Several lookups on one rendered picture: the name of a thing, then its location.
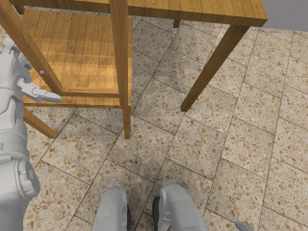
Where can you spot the chair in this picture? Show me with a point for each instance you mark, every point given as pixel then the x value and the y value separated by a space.
pixel 86 58

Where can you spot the right robot hand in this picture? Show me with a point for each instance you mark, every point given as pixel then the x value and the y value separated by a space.
pixel 243 226

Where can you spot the right robot shin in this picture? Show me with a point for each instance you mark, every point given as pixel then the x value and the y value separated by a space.
pixel 165 220

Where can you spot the left robot forearm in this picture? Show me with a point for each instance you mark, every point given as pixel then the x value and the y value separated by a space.
pixel 13 130

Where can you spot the left robot hand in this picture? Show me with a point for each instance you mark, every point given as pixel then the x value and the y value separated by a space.
pixel 13 67

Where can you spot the left robot upper arm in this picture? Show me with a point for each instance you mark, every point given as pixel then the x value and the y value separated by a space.
pixel 18 185

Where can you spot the robot left thigh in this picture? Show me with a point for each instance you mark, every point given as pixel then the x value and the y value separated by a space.
pixel 112 206

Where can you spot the table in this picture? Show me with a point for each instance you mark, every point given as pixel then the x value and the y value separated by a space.
pixel 239 14

